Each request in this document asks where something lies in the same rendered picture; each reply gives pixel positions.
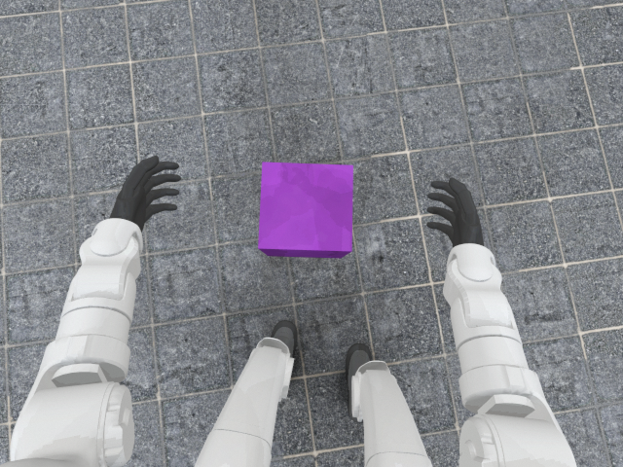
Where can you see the right robot hand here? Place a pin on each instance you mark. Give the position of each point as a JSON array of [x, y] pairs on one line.
[[465, 223]]

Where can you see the robot right upper arm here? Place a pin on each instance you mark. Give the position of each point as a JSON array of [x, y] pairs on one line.
[[491, 440]]

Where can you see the robot left thigh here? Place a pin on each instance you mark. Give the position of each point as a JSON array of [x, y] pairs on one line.
[[242, 435]]

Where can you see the robot left upper arm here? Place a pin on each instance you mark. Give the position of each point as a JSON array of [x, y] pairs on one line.
[[88, 425]]

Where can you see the robot right forearm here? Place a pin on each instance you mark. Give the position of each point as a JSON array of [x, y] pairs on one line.
[[495, 374]]

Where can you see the left robot hand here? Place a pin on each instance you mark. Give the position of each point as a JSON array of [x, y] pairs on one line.
[[133, 201]]

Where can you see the robot right foot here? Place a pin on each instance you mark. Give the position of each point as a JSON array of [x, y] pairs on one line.
[[358, 354]]

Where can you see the carton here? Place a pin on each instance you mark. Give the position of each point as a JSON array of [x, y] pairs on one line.
[[306, 210]]

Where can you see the robot left forearm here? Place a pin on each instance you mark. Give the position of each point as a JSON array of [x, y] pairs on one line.
[[91, 343]]

